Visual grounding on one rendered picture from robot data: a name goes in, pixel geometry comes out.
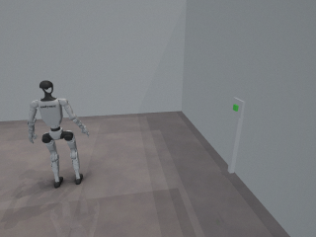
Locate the left robot forearm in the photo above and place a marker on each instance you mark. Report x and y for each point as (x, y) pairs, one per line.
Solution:
(31, 127)

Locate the left robot hand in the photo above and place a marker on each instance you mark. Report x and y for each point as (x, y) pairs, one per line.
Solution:
(31, 137)

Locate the robot right upper arm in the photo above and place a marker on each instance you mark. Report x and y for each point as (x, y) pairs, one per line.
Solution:
(67, 107)

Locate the robot left foot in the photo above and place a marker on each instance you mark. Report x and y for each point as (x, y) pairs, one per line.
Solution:
(57, 184)

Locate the robot left upper arm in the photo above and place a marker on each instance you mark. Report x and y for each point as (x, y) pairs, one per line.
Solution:
(33, 110)

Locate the button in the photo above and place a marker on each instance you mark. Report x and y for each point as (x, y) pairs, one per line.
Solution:
(235, 107)

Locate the right robot forearm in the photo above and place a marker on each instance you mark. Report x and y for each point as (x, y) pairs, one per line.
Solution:
(79, 122)

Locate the panel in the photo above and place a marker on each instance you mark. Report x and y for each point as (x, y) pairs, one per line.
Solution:
(236, 133)

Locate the right robot hand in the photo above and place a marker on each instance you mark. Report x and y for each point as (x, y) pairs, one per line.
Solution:
(85, 130)

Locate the robot head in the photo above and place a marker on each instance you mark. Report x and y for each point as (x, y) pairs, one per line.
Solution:
(45, 84)

